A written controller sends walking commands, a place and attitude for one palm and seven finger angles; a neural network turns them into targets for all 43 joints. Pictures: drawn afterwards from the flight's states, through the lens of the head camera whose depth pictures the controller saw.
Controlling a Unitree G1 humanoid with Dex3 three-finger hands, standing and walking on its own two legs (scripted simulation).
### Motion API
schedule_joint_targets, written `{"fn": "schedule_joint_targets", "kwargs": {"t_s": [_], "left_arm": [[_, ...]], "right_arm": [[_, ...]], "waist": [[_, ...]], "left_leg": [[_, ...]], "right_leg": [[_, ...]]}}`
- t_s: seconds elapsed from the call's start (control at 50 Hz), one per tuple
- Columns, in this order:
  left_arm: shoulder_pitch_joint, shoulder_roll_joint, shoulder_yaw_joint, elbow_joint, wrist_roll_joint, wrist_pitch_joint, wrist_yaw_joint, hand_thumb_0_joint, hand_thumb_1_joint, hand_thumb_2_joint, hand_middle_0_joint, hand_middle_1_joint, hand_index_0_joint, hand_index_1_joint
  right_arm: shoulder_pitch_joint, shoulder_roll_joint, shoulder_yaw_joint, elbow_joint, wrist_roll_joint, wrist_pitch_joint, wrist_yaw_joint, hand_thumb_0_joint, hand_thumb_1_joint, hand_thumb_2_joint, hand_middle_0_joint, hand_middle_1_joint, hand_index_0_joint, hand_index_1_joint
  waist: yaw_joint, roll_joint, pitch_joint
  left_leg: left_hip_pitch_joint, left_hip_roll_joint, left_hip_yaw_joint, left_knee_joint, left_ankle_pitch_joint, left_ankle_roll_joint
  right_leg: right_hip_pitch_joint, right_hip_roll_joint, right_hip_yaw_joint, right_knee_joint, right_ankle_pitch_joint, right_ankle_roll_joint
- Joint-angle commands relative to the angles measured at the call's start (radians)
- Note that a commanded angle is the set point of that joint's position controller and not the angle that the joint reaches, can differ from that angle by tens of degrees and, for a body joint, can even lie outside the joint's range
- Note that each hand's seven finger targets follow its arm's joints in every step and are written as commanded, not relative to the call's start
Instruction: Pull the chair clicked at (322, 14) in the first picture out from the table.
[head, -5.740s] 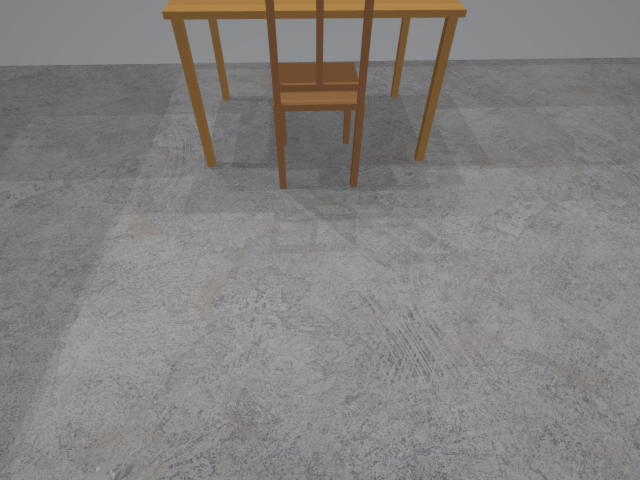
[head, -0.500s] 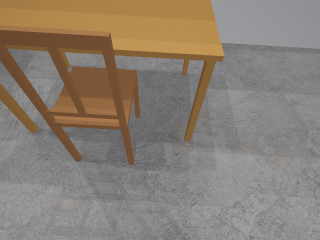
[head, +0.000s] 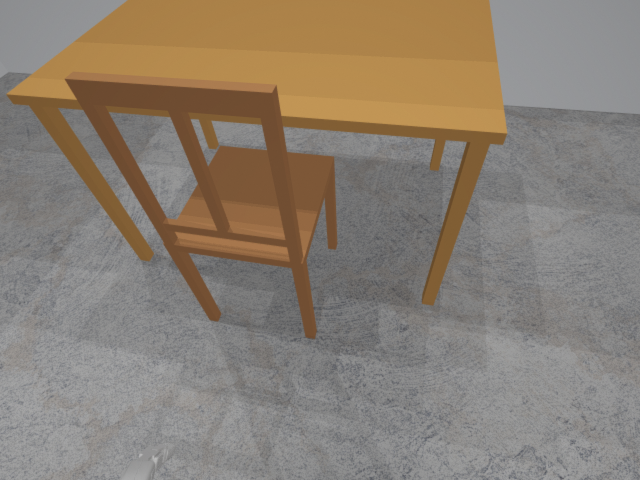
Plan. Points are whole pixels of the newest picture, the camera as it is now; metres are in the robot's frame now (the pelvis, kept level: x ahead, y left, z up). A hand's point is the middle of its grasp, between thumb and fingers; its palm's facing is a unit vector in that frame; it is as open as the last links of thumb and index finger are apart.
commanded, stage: turn to face it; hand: left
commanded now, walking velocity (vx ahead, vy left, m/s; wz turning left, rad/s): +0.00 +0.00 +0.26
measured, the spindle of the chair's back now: (203, 177) +0.68 +0.28 -0.07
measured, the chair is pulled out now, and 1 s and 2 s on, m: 0.00 0.00 0.00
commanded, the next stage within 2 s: take the last steps up to it in 0.08 s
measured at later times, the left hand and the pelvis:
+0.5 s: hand out of the picture -0.07 +0.20 -0.15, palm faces +0.27 -0.93 -0.25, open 7.4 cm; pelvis +0.02 +0.02 +0.02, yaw +10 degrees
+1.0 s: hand (136, 415) +0.23 +0.31 -0.16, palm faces +0.15 -0.97 -0.20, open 7.4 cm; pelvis +0.16 +0.12 +0.00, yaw +9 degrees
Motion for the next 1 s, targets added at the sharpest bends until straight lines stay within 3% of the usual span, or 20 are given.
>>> {"fn": "schedule_joint_targets", "kwargs": {"t_s": [0.0, 0.02, 0.06, 0.14, 0.24, 0.3, 0.38, 0.44, 0.48, 0.52, 0.54, 0.56, 0.58, 0.6, 0.66, 0.72, 0.78, 0.9, 0.94, 0.98], "left_arm": [[0.111, 0.231, 0.049, -0.053, 0.004, -0.033, 0.018, 0.000, 0.900, 0.900, -0.200, -0.300, -0.200, -0.300], [0.045, 0.196, 0.047, -0.061, 0.003, -0.034, 0.021, 0.000, 0.900, 0.900, -0.200, -0.300, -0.200, -0.300], [-0.021, 0.154, 0.034, -0.076, 0.001, -0.031, 0.016, 0.000, 0.900, 0.900, -0.200, -0.300, -0.200, -0.300], [0.063, 0.143, 0.032, -0.042, 0.004, -0.043, 0.013, 0.000, 0.900, 0.900, -0.200, -0.300, -0.200, -0.300], [0.214, 0.172, 0.046, 0.036, 0.009, -0.059, 0.004, 0.000, 0.900, 0.900, -0.200, -0.300, -0.200, -0.300], [0.239, 0.169, 0.049, 0.066, 0.012, -0.070, -0.002, 0.000, 0.900, 0.900, -0.200, -0.300, -0.200, -0.300], [0.272, 0.162, 0.046, 0.110, 0.019, -0.080, -0.006, 0.000, 0.900, 0.900, -0.200, -0.300, -0.200, -0.300], [0.260, 0.177, 0.049, 0.130, 0.024, -0.080, -0.008, 0.000, 0.900, 0.900, -0.200, -0.300, -0.200, -0.300], [0.236, 0.183, 0.048, 0.140, 0.023, -0.076, -0.012, 0.000, 0.900, 0.900, -0.200, -0.300, -0.200, -0.300], [0.208, 0.178, 0.045, 0.154, 0.016, -0.069, -0.015, 0.000, 0.900, 0.900, -0.200, -0.300, -0.200, -0.300], [0.203, 0.153, 0.037, 0.157, 0.015, -0.065, -0.019, 0.000, 0.900, 0.900, -0.200, -0.300, -0.200, -0.300], [0.202, 0.106, 0.023, 0.147, 0.009, -0.061, -0.024, 0.000, 0.900, 0.900, -0.200, -0.300, -0.200, -0.300], [0.181, 0.055, 0.009, 0.111, 0.009, -0.060, -0.027, 0.000, 0.900, 0.900, -0.200, -0.300, -0.200, -0.300], [0.130, 0.067, 0.011, 0.090, 0.015, -0.061, -0.023, 0.000, 0.900, 0.900, -0.200, -0.300, -0.200, -0.300], [0.144, 0.070, 0.017, 0.141, 0.017, -0.059, -0.035, 0.000, 0.900, 0.900, -0.200, -0.300, -0.200, -0.300], [0.192, 0.042, 0.010, 0.165, 0.014, -0.055, -0.036, 0.000, 0.900, 0.900, -0.200, -0.300, -0.200, -0.300], [0.167, 0.039, 0.015, 0.155, 0.013, -0.049, -0.031, 0.000, 0.900, 0.900, -0.200, -0.300, -0.200, -0.300], [-0.013, 0.015, 0.009, 0.087, 0.007, -0.050, -0.034, 0.000, 0.900, 0.900, -0.200, -0.300, -0.200, -0.300], [-0.055, 0.012, 0.007, 0.066, 0.005, -0.055, -0.030, 0.000, 0.900, 0.900, -0.200, -0.300, -0.200, -0.300], [0.002, 0.013, 0.006, 0.078, 0.005, -0.059, -0.025, 0.000, 0.900, 0.900, -0.200, -0.300, -0.200, -0.300]], "right_arm": [[-0.014, -0.111, -0.038, -0.088, -0.003, -0.007, -0.011, 0.000, -0.900, -0.900, 0.200, 0.300, 0.200, 0.300], [0.006, -0.106, -0.042, -0.063, -0.006, 0.005, -0.006, 0.000, -0.900, -0.900, 0.200, 0.300, 0.200, 0.300], [0.030, -0.097, -0.040, -0.030, -0.007, 0.012, 0.003, 0.000, -0.900, -0.900, 0.200, 0.300, 0.200, 0.300], [0.013, -0.070, -0.032, -0.013, -0.002, 0.011, 0.007, 0.000, -0.900, -0.900, 0.200, 0.300, 0.200, 0.300], [-0.069, -0.064, -0.021, -0.023, -0.009, 0.000, 0.013, 0.000, -0.900, -0.900, 0.200, 0.300, 0.200, 0.300], [-0.106, -0.066, -0.019, -0.026, -0.013, -0.010, 0.023, 0.000, -0.900, -0.900, 0.200, 0.300, 0.200, 0.300], [-0.153, -0.056, -0.012, -0.037, -0.011, -0.025, 0.031, 0.000, -0.900, -0.900, 0.200, 0.300, 0.200, 0.300], [-0.155, -0.036, -0.004, -0.042, -0.005, -0.036, 0.036, 0.000, -0.900, -0.900, 0.200, 0.300, 0.200, 0.300], [-0.113, -0.024, 0.004, -0.032, -0.004, -0.046, 0.036, 0.000, -0.900, -0.900, 0.200, 0.300, 0.200, 0.300], [-0.014, -0.031, 0.005, 0.003, -0.006, -0.057, 0.028, 0.000, -0.900, -0.900, 0.200, 0.300, 0.200, 0.300], [0.067, -0.068, -0.003, 0.030, -0.005, -0.063, 0.019, 0.000, -0.900, -0.900, 0.200, 0.300, 0.200, 0.300], [0.169, -0.142, -0.021, 0.051, -0.013, -0.071, 0.006, 0.000, -0.900, -0.900, 0.200, 0.300, 0.200, 0.300], [0.256, -0.224, -0.038, 0.065, -0.016, -0.071, -0.003, 0.000, -0.900, -0.900, 0.200, 0.300, 0.200, 0.300], [0.253, -0.233, -0.036, 0.066, -0.011, -0.063, -0.012, 0.000, -0.900, -0.900, 0.200, 0.300, 0.200, 0.300], [0.099, -0.095, 0.009, 0.034, -0.006, -0.085, -0.024, 0.000, -0.900, -0.900, 0.200, 0.300, 0.200, 0.300], [0.122, -0.057, 0.021, 0.057, 0.000, -0.114, -0.030, 0.000, -0.900, -0.900, 0.200, 0.300, 0.200, 0.300], [0.171, -0.035, 0.019, 0.090, 0.002, -0.129, -0.037, 0.000, -0.900, -0.900, 0.200, 0.300, 0.200, 0.300], [0.241, -0.032, 0.020, 0.149, -0.007, -0.131, -0.046, 0.000, -0.900, -0.900, 0.200, 0.300, 0.200, 0.300], [0.263, -0.032, 0.020, 0.165, -0.010, -0.128, -0.047, 0.000, -0.900, -0.900, 0.200, 0.300, 0.200, 0.300], [0.257, -0.052, 0.019, 0.176, -0.008, -0.123, -0.048, 0.000, -0.900, -0.900, 0.200, 0.300, 0.200, 0.300]], "waist": [[0.052, -0.213, -0.116], [0.022, -0.271, -0.075], [-0.009, -0.203, -0.017], [0.021, -0.206, -0.043], [0.090, -0.192, -0.069], [0.099, -0.192, -0.044], [0.106, -0.198, -0.014], [0.094, -0.190, -0.007], [0.070, -0.192, -0.008], [0.016, -0.181, -0.003], [-0.018, -0.081, -0.033], [-0.065, 0.133, -0.077], [-0.085, 0.311, -0.067], [-0.084, 0.180, -0.010], [-0.003, 0.044, 0.058], [0.033, 0.028, 0.028], [0.044, 0.016, 0.009], [0.013, 0.030, 0.067], [0.003, 0.011, 0.084], [0.034, 0.021, 0.044]], "left_leg": [[-0.210, 0.031, -0.015, 0.479, -0.291, -0.032], [-0.216, 0.055, -0.023, 0.548, -0.240, -0.031], [-0.215, 0.075, 0.019, 0.614, -0.128, -0.042], [-0.227, 0.082, 0.056, 0.540, -0.092, -0.065], [-0.266, 0.097, 0.082, 0.408, -0.125, -0.061], [-0.300, 0.122, 0.083, 0.375, -0.109, -0.049], [-0.292, 0.133, 0.099, 0.283, -0.105, -0.032], [-0.189, 0.129, 0.124, 0.159, -0.121, -0.017], [-0.067, 0.109, 0.156, 0.046, -0.096, -0.004], [0.164, 0.073, 0.210, -0.098, 0.010, -0.001], [0.311, 0.078, 0.198, -0.144, -0.010, -0.004], [0.430, 0.223, -0.017, -0.230, -0.151, 0.046], [0.435, 0.420, -0.312, -0.387, -0.235, 0.133], [0.361, 0.467, -0.328, -0.417, -0.228, 0.186], [0.194, 0.362, -0.147, -0.416, -0.044, 0.165], [0.247, 0.301, -0.008, -0.390, 0.382, 0.158], [0.300, 0.293, 0.034, -0.375, 0.604, 0.155], [0.345, 0.313, 0.060, -0.353, 0.648, 0.162], [0.336, 0.329, 0.064, -0.310, 0.723, 0.158], [0.320, 0.322, 0.089, -0.221, 0.914, 0.141]], "right_leg": [[0.135, -0.435, 0.350, -0.295, 0.353, -0.192], [0.066, -0.382, 0.296, -0.324, 0.248, -0.176], [0.035, -0.291, 0.165, -0.309, 0.224, -0.146], [0.141, -0.267, 0.082, -0.288, 0.340, -0.144], [0.295, -0.318, 0.146, -0.318, 0.235, -0.163], [0.296, -0.345, 0.182, -0.377, 0.008, -0.174], [0.282, -0.366, 0.186, -0.414, -0.068, -0.182], [0.213, -0.374, 0.140, -0.405, -0.067, -0.179], [0.136, -0.345, 0.080, -0.376, -0.060, -0.157], [-0.021, -0.285, 0.003, -0.304, -0.122, -0.113], [-0.106, -0.236, -0.046, -0.194, -0.133, -0.083], [-0.233, -0.144, -0.122, 0.048, -0.152, -0.042], [-0.386, -0.040, -0.160, 0.337, -0.307, -0.005], [-0.437, -0.072, -0.053, 0.465, -0.294, -0.026], [-0.383, -0.134, 0.004, 0.571, -0.081, -0.030], [-0.354, -0.117, -0.015, 0.554, 0.015, -0.007], [-0.372, -0.103, -0.018, 0.518, 0.044, 0.001], [-0.378, -0.089, -0.036, 0.268, 0.083, -0.024], [-0.319, -0.074, -0.048, 0.168, 0.051, -0.047], [-0.179, -0.020, -0.082, 0.105, 0.040, -0.074]]}}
